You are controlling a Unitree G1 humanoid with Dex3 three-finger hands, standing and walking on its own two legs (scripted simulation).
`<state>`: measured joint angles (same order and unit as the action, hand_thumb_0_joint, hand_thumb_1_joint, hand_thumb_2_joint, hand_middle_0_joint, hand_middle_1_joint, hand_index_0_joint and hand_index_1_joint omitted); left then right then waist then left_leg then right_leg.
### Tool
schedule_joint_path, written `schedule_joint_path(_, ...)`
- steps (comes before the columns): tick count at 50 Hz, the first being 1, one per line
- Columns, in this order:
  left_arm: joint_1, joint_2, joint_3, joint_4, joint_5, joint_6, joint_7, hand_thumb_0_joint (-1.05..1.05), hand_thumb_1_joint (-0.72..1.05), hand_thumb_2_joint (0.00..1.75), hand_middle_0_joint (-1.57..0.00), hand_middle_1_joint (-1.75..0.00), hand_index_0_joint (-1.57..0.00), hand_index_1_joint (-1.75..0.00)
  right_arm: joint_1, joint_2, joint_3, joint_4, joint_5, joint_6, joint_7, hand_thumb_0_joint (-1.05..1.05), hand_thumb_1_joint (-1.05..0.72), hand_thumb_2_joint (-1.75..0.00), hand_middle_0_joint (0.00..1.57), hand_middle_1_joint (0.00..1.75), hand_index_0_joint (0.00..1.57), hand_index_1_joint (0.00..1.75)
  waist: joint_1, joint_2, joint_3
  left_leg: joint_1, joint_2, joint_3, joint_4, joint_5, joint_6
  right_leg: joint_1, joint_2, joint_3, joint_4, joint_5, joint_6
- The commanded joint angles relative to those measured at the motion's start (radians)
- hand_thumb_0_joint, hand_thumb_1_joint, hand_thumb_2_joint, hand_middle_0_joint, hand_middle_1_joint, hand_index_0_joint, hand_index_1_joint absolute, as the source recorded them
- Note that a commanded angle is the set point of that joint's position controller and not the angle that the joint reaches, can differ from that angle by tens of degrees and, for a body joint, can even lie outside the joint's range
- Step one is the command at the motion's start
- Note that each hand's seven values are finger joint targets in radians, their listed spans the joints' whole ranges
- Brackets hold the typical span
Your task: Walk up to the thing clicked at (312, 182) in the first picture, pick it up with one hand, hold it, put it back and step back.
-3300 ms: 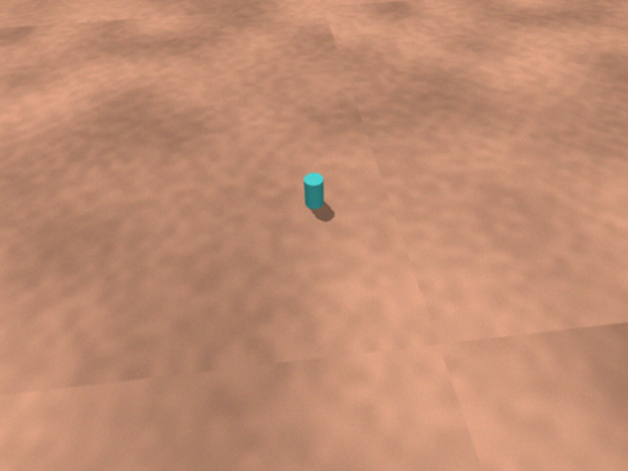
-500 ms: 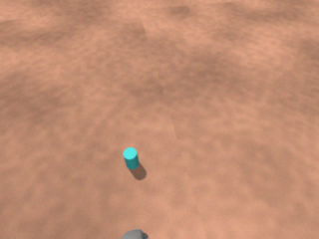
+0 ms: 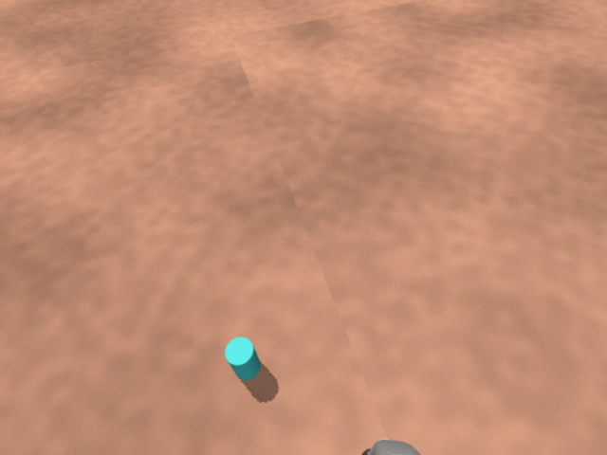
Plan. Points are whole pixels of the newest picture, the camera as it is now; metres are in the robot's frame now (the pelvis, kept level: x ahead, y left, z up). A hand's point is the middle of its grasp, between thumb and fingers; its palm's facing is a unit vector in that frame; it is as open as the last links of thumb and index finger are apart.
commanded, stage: walk up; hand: left
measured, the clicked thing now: (243, 359) +0.49 +0.24 -0.69
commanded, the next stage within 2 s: none
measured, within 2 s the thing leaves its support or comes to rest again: neither
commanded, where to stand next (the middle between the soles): +0.18 +0.02 m, yaw +1 degrees
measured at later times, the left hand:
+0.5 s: hand out of the picture +0.15 +0.29 -0.16, palm faces -0.02 -0.94 -0.33, open 7.4 cm
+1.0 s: hand out of the picture +0.09 +0.28 -0.14, palm faces -0.01 -0.93 -0.36, open 7.4 cm
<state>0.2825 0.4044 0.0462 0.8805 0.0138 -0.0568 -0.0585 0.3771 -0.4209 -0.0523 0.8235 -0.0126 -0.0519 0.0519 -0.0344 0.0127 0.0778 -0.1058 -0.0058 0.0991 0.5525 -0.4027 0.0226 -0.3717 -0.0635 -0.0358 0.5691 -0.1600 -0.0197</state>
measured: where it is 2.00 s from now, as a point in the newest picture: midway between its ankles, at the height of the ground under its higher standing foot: outside the picture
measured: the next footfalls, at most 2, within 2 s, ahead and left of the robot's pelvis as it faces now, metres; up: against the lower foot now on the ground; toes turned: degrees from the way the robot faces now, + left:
left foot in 0.38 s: +0.16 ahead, +0.15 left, +0.00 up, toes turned +1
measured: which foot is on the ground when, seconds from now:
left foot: down 0.00-0.02, up 0.04-0.36, down 0.38-1.00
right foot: down 0.00-1.00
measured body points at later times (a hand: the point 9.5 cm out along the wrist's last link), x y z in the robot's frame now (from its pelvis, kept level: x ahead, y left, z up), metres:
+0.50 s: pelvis +0.06 +0.03 -0.01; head +0.09 +0.05 +0.44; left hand +0.15 +0.34 -0.14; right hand +0.14 -0.28 -0.11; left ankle +0.12 +0.15 -0.73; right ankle +0.07 -0.11 -0.71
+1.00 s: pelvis +0.04 +0.02 +0.01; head +0.04 +0.01 +0.46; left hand +0.09 +0.33 -0.11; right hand +0.15 -0.28 -0.12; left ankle +0.12 +0.15 -0.73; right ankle +0.04 -0.12 -0.73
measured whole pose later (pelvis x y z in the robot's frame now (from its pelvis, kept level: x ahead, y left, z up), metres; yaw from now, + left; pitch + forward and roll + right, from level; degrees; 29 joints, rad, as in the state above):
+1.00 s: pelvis +0.04 +0.02 +0.01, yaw +0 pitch -3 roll -1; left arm 0.17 0.36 0.00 1.13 0.01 -0.01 -0.02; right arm 0.08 -0.36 0.00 1.11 -0.01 -0.01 0.03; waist 0.01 0.04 0.04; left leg -0.27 0.04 0.00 0.43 -0.12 -0.01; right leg -0.12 -0.02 -0.02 0.43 -0.25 0.02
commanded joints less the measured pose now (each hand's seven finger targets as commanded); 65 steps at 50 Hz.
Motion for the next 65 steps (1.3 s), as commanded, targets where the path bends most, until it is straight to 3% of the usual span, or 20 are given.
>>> schedule_joint_path(1, 0.18, 0.319, 0.101, -0.042, 0.008, -0.059, 0.053, 0.0, 0.9, 0.9, -0.2, -0.3, -0.2, -0.3, 0.039, -0.079, -0.018, -0.113, 0.015, -0.02, -0.019, 0.0, -0.9, -0.9, 0.2, 0.3, 0.2, 0.3, 0.096, -0.331, -0.188, -0.367, 0.015, -0.033, 0.437, -0.035, 0.04, 0.474, -0.283, 0.457, -0.222, -0.015, -0.116)
schedule_joint_path(2, 0.14, 0.333, 0.098, -0.057, -0.004, -0.052, 0.052, 0.0, 0.9, 0.9, -0.2, -0.3, -0.2, -0.3, 0.027, -0.168, -0.039, -0.088, 0.009, -0.003, -0.031, 0.0, -0.9, -0.9, 0.2, 0.3, 0.2, 0.3, 0.095, -0.226, -0.114, -0.471, -0.017, -0.082, 0.512, -0.159, 0.023, 0.437, -0.361, 0.611, -0.264, -0.006, -0.226)
schedule_joint_path(3, 0.113, 0.336, 0.094, -0.064, -0.016, -0.045, 0.054, 0.0, 0.9, 0.9, -0.2, -0.3, -0.2, -0.3, 0.01, -0.204, -0.049, -0.072, 0.001, 0.005, -0.043, 0.0, -0.9, -0.9, 0.2, 0.3, 0.2, 0.3, 0.091, -0.207, -0.082, -0.484, 0.03, -0.126, 0.556, -0.188, 0.024, 0.377, -0.393, 0.635, -0.254, -0.005, -0.285)
schedule_joint_path(7, 0.045, 0.249, 0.06, -0.082, -0.022, -0.043, 0.066, 0.0, 0.9, 0.9, -0.2, -0.3, -0.2, -0.3, 0.011, -0.173, -0.049, -0.022, 0.014, 0.018, -0.033, 0.0, -0.9, -0.9, 0.2, 0.3, 0.2, 0.3, 0.042, -0.153, -0.038, -0.403, 0.052, -0.162, 0.509, -0.038, 0.004, 0.235, -0.208, 0.253, -0.22, 0.267, -0.185)
schedule_joint_path(11, -0.03, 0.23, 0.045, -0.106, -0.003, -0.032, 0.071, 0.0, 0.9, 0.9, -0.2, -0.3, -0.2, -0.3, 0.006, -0.133, -0.039, 0.002, 0.014, 0.031, -0.035, 0.0, -0.9, -0.9, 0.2, 0.3, 0.2, 0.3, 0.023, -0.195, -0.059, -0.289, 0.045, -0.113, 0.355, 0.038, -0.027, 0.116, -0.152, 0.102, -0.193, 0.354, -0.187)
schedule_joint_path(15, -0.049, 0.228, 0.039, -0.092, 0.002, -0.006, 0.072, 0.0, 0.9, 0.9, -0.2, -0.3, -0.2, -0.3, -0.086, -0.125, -0.037, 0.03, 0.014, 0.022, -0.045, 0.0, -0.9, -0.9, 0.2, 0.3, 0.2, 0.3, 0.049, -0.212, -0.086, -0.18, 0.041, -0.075, 0.162, 0.136, -0.041, 0.075, -0.158, 0.088, -0.1, 0.375, -0.177)
schedule_joint_path(17, -0.094, 0.239, 0.039, -0.092, -0.01, 0.014, 0.069, 0.0, 0.9, 0.9, -0.2, -0.3, -0.2, -0.3, -0.057, -0.126, -0.041, 0.058, 0.01, 0.015, -0.056, 0.0, -0.9, -0.9, 0.2, 0.3, 0.2, 0.3, 0.018, -0.188, -0.108, -0.072, 0.016, -0.042, 0.048, 0.252, -0.025, 0.025, -0.161, 0.099, -0.018, 0.295, -0.158)
schedule_joint_path(19, -0.098, 0.195, 0.023, -0.086, -0.019, 0.033, 0.069, 0.0, 0.9, 0.9, -0.2, -0.3, -0.2, -0.3, -0.062, -0.172, -0.05, 0.076, -0.003, 0.007, -0.063, 0.0, -0.9, -0.9, 0.2, 0.3, 0.2, 0.3, 0.008, -0.093, -0.092, -0.027, 0.044, -0.103, -0.041, 0.313, 0.001, -0.051, -0.117, 0.098, 0.052, 0.083, -0.096)
schedule_joint_path(20, -0.077, 0.153, 0.013, -0.082, -0.026, 0.041, 0.067, 0.0, 0.9, 0.9, -0.2, -0.3, -0.2, -0.3, -0.09, -0.23, -0.059, 0.071, -0.013, 0.002, -0.066, 0.0, -0.9, -0.9, 0.2, 0.3, 0.2, 0.3, 0.03, 0.067, -0.103, -0.041, 0.196, -0.308, -0.109, 0.35, 0.043, -0.089, -0.033, 0.057, 0.136, -0.085, -0.047)
schedule_joint_path(21, -0.04, 0.152, 0.01, -0.057, -0.037, 0.052, 0.072, 0.0, 0.9, 0.9, -0.2, -0.3, -0.2, -0.3, -0.165, -0.27, -0.053, 0.046, 0.0, -0.002, -0.064, 0.0, -0.9, -0.9, 0.2, 0.3, 0.2, 0.3, 0.065, 0.143, -0.105, -0.166, 0.335, -0.494, -0.201, 0.268, 0.146, 0.004, 0.051, 0.022, 0.205, -0.288, -0.015)
schedule_joint_path(22, -0.046, 0.199, 0.026, -0.012, -0.028, 0.062, 0.079, 0.0, 0.9, 0.9, -0.2, -0.3, -0.2, -0.3, -0.228, -0.287, -0.057, 0.047, 0.002, 0.002, -0.062, 0.0, -0.9, -0.9, 0.2, 0.3, 0.2, 0.3, 0.053, 0.18, -0.086, -0.276, 0.367, -0.549, -0.237, 0.14, 0.205, 0.078, 0.026, 0.058, 0.283, -0.388, -0.014)
schedule_joint_path(24, -0.056, 0.203, 0.032, 0.018, -0.022, 0.067, 0.071, 0.0, 0.9, 0.9, -0.2, -0.3, -0.2, -0.3, -0.257, -0.245, -0.042, 0.051, -0.008, 0.001, -0.066, 0.0, -0.9, -0.9, 0.2, 0.3, 0.2, 0.3, 0.058, 0.187, -0.078, -0.274, 0.286, -0.443, -0.218, 0.109, 0.174, 0.072, 0.015, 0.083, 0.299, -0.392, -0.019)
schedule_joint_path(25, -0.052, 0.194, 0.031, 0.025, -0.025, 0.064, 0.067, 0.0, 0.9, 0.9, -0.2, -0.3, -0.2, -0.3, -0.26, -0.224, -0.032, 0.055, -0.012, -0.002, -0.068, 0.0, -0.9, -0.9, 0.2, 0.3, 0.2, 0.3, 0.06, 0.198, -0.088, -0.22, 0.251, -0.388, -0.188, 0.197, 0.15, 0.046, 0.017, 0.087, 0.267, -0.365, -0.015)
schedule_joint_path(28, -0.04, 0.164, 0.02, 0.063, -0.028, 0.053, 0.069, 0.0, 0.9, 0.9, -0.2, -0.3, -0.2, -0.3, -0.282, -0.204, -0.021, 0.076, -0.002, 0.001, -0.067, 0.0, -0.9, -0.9, 0.2, 0.3, 0.2, 0.3, 0.073, 0.215, -0.15, -0.097, 0.22, -0.313, -0.091, 0.435, 0.122, 0.084, 0.03, 0.039, 0.073, -0.277, -0.006)
schedule_joint_path(31, -0.046, 0.174, 0.019, 0.109, -0.009, 0.036, 0.077, 0.0, 0.9, 0.9, -0.2, -0.3, -0.2, -0.3, -0.284, -0.185, -0.011, 0.09, 0.012, 0.013, -0.064, 0.0, -0.9, -0.9, 0.2, 0.3, 0.2, 0.3, 0.069, 0.143, -0.206, -0.096, 0.202, -0.264, -0.024, 0.503, 0.072, 0.235, 0.014, 0.062, -0.121, -0.052, -0.004)
schedule_joint_path(32, -0.062, 0.193, 0.021, 0.113, -0.001, 0.03, 0.081, 0.0, 0.9, 0.9, -0.2, -0.3, -0.2, -0.3, -0.28, -0.164, -0.005, 0.097, 0.019, 0.014, -0.064, 0.0, -0.9, -0.9, 0.2, 0.3, 0.2, 0.3, 0.061, 0.093, -0.208, -0.135, 0.188, -0.25, -0.017, 0.493, 0.047, 0.277, -0.021, 0.114, -0.127, 0.034, -0.014)
schedule_joint_path(34, -0.186, 0.229, 0.015, 0.097, -0.002, 0.028, 0.069, 0.0, 0.9, 0.9, -0.2, -0.3, -0.2, -0.3, -0.277, -0.146, -0.001, 0.124, 0.022, 0.017, -0.062, 0.0, -0.9, -0.9, 0.2, 0.3, 0.2, 0.3, 0.004, -0.019, -0.15, -0.064, 0.115, -0.191, -0.085, 0.233, 0.015, 0.108, -0.073, 0.172, -0.123, -0.06, -0.04)
schedule_joint_path(38, -0.151, 0.162, -0.008, 0.147, -0.011, 0.031, 0.058, 0.0, 0.9, 0.9, -0.2, -0.3, -0.2, -0.3, -0.376, -0.18, -0.002, 0.149, 0.009, 0.016, -0.05, 0.0, -0.9, -0.9, 0.2, 0.3, 0.2, 0.3, 0.041, 0.031, -0.08, -0.129, 0.171, -0.272, -0.204, -0.003, 0.036, 0.123, -0.018, 0.103, -0.171, -0.211, -0.023)
schedule_joint_path(47, -0.205, 0.18, 0.005, 0.182, -0.003, 0.019, 0.054, 0.0, 0.9, 0.9, -0.2, -0.3, -0.2, -0.3, -0.352, -0.147, 0.002, 0.227, 0.003, 0.021, -0.037, 0.0, -0.9, -0.9, 0.2, 0.3, 0.2, 0.3, 0.019, -0.067, -0.015, -0.065, 0.11, -0.203, -0.199, 0.075, -0.011, 0.054, -0.055, 0.165, -0.339, -0.31, -0.019)
schedule_joint_path(65, -0.214, 0.164, 0.005, 0.202, -0.008, 0.03, 0.062, 0.0, 0.9, 0.9, -0.2, -0.3, -0.2, -0.3, -0.336, -0.144, 0.005, 0.271, 0.001, 0.011, -0.054, 0.0, -0.9, -0.9, 0.2, 0.3, 0.2, 0.3, 0.03, 0.014, -0.132, -0.031, 0.14, -0.182, -0.235, 0.336, -0.006, 0.262, -0.054, 0.11, -0.283, 0.043, -0.008)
